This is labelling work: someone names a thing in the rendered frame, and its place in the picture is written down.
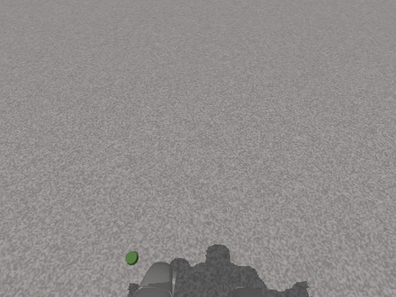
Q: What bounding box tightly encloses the tin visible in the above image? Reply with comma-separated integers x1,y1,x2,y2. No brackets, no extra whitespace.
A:
125,251,138,265

